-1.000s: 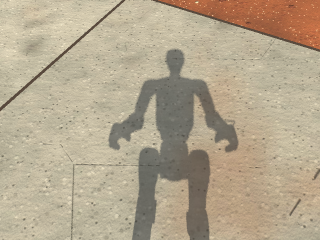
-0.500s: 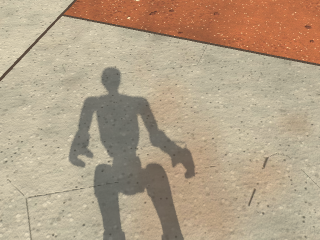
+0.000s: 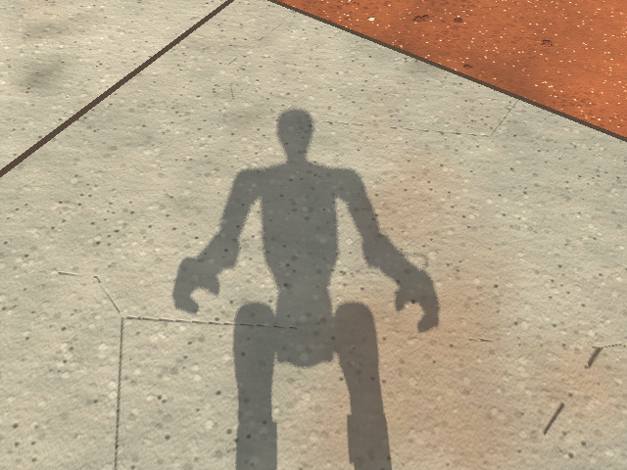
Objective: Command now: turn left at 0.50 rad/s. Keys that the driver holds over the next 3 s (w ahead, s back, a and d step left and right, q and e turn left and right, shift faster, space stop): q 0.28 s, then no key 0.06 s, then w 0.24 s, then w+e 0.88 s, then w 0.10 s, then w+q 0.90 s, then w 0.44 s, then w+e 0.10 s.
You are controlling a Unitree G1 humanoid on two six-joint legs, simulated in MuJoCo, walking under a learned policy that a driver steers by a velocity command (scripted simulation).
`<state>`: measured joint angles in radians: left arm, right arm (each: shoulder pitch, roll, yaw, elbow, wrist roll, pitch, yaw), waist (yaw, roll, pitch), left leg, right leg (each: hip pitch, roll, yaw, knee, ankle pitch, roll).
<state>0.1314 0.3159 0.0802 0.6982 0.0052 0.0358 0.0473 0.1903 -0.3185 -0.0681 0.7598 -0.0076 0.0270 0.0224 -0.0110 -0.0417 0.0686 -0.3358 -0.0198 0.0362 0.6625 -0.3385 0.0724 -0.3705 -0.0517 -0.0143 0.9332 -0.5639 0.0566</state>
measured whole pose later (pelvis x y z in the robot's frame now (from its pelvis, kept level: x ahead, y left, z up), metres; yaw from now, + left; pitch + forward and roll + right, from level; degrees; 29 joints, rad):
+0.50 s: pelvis +0.03 +0.00 +0.02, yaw +14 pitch +1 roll -1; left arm 0.17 0.31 0.08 0.75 -0.02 -0.04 0.02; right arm 0.20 -0.29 -0.04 0.69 0.00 0.02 -0.02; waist -0.03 -0.01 0.01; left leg -0.22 -0.13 -0.20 0.45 -0.24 0.09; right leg -0.35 0.00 0.06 0.65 -0.33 0.06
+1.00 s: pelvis +0.23 +0.06 +0.00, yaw +5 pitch +2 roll +1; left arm 0.48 0.30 0.06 0.80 -0.02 -0.03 0.02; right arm 0.03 -0.28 -0.04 0.61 0.01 -0.11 0.02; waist 0.09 -0.01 0.03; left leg -0.43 -0.03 -0.01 0.53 -0.12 0.01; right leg -0.08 0.00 0.21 0.63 -0.50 0.00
